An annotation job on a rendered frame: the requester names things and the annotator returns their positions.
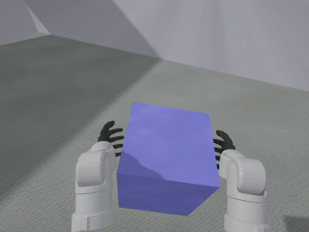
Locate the left robot forearm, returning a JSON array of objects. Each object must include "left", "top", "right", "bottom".
[{"left": 71, "top": 141, "right": 117, "bottom": 232}]

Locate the left robot hand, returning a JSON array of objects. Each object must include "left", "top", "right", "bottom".
[{"left": 98, "top": 121, "right": 125, "bottom": 157}]

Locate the right robot forearm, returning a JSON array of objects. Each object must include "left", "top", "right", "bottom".
[{"left": 218, "top": 149, "right": 272, "bottom": 232}]

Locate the right robot hand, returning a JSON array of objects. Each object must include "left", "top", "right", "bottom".
[{"left": 213, "top": 130, "right": 236, "bottom": 169}]

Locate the carton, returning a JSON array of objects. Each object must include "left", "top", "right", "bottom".
[{"left": 116, "top": 102, "right": 220, "bottom": 217}]

